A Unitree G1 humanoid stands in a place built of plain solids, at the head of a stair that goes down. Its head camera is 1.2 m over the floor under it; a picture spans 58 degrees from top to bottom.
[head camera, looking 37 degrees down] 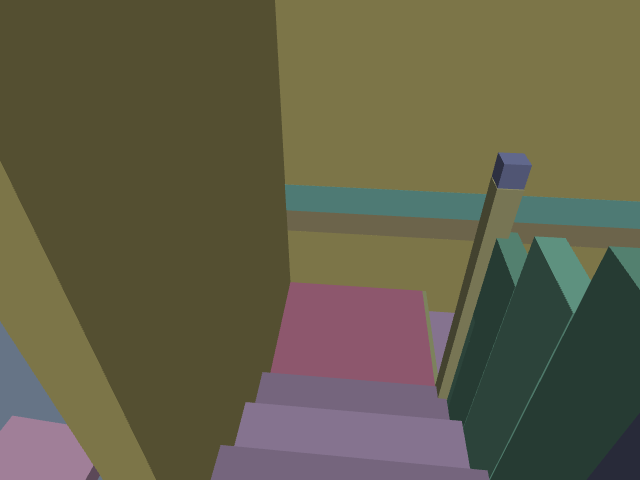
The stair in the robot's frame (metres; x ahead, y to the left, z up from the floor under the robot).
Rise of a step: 0.18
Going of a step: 0.27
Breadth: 0.85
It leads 5 degrees to the right of straight ahead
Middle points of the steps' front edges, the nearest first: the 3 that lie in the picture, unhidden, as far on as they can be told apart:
0.69 -0.10 -0.18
0.95 -0.12 -0.36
1.22 -0.15 -0.53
